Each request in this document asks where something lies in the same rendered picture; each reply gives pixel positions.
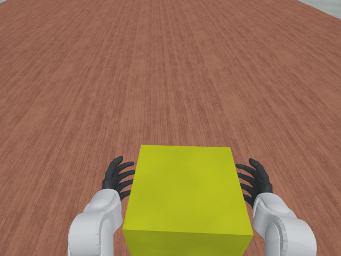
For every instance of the carton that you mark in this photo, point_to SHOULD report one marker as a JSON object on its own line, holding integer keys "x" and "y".
{"x": 186, "y": 201}

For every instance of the robot right forearm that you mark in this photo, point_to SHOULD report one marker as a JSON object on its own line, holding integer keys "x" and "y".
{"x": 284, "y": 234}

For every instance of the left robot hand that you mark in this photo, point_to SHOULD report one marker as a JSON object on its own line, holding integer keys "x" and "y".
{"x": 113, "y": 178}

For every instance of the robot left forearm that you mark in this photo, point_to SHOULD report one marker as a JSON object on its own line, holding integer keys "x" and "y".
{"x": 91, "y": 232}

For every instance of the right robot hand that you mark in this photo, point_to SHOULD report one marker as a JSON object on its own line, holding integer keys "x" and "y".
{"x": 260, "y": 181}

